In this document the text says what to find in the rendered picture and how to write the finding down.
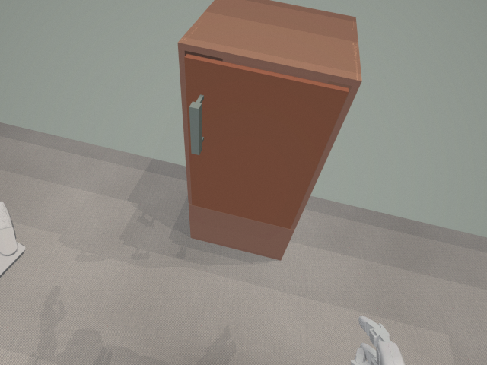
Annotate handle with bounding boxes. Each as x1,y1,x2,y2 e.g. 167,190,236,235
189,94,204,155

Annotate right robot hand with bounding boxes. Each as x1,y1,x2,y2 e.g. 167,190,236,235
351,316,406,365

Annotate left robot hand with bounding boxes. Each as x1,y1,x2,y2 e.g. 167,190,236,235
0,202,25,277

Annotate cupboard door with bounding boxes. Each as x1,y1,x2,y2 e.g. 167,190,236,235
184,54,349,229

